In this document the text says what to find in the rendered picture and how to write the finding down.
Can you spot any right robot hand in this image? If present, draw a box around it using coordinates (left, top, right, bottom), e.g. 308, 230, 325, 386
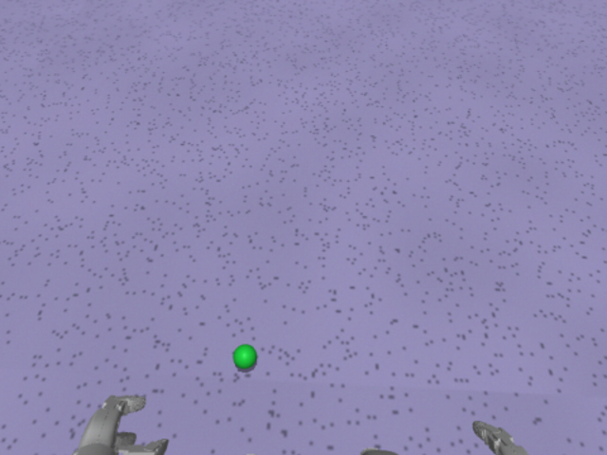
472, 421, 528, 455

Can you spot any ball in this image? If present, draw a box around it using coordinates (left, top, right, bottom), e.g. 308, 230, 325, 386
233, 344, 257, 369

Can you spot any left robot hand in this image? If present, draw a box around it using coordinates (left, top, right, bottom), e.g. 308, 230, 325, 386
78, 395, 169, 455

